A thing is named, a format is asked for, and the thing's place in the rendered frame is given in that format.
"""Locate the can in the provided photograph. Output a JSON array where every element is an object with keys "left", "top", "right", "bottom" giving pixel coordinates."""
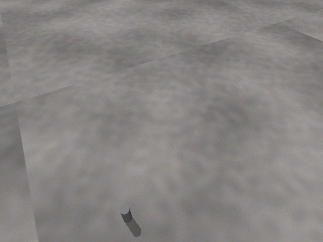
[{"left": 120, "top": 205, "right": 132, "bottom": 223}]

